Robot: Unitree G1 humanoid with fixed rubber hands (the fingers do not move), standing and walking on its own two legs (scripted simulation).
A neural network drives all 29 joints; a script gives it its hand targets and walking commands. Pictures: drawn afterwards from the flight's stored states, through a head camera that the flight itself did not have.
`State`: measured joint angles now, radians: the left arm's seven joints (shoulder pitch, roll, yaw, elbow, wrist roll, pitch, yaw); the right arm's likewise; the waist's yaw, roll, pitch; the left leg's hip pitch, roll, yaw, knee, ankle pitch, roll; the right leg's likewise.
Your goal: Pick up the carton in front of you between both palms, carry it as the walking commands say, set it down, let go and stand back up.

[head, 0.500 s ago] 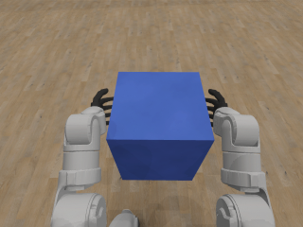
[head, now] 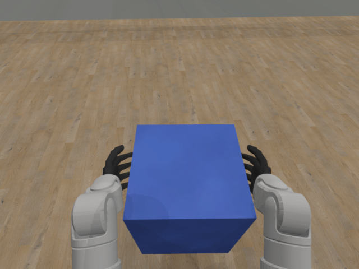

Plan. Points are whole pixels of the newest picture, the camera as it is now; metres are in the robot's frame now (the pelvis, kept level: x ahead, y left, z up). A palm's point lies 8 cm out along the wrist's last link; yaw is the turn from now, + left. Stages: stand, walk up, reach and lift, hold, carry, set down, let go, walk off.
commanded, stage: carry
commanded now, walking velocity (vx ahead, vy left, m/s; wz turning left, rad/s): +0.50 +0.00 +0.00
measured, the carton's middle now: (185, 193) +0.29 +0.00 +0.02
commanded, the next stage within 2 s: none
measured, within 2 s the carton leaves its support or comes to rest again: neither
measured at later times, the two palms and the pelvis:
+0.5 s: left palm (127, 99) +0.55 +0.16 +0.10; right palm (230, 98) +0.56 -0.14 +0.10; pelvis +0.30 +0.00 -0.01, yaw +2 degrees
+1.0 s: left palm (138, 50) +0.87 +0.16 +0.09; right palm (214, 51) +0.88 -0.13 +0.09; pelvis +0.62 +0.01 -0.01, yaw +1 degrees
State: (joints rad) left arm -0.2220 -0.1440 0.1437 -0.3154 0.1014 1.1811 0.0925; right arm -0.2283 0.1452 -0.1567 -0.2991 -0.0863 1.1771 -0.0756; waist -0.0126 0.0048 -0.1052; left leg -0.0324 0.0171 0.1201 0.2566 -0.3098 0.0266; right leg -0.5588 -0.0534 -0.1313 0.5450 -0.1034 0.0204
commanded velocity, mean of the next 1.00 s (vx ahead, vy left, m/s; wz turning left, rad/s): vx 0.50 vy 0.00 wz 0.00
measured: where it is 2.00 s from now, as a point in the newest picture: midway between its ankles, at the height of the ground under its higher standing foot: (172, 143)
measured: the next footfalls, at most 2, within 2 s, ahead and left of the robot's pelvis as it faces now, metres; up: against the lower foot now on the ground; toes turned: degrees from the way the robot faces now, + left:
right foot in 0.06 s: +0.21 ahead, -0.11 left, +0.00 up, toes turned -9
left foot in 0.56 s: +0.51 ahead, +0.13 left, +0.00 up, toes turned +12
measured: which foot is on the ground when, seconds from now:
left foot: down 0.00-0.08, up 0.10-0.54, down 0.56-1.00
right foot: up 0.00-0.04, down 0.06-0.58, up 0.60-1.00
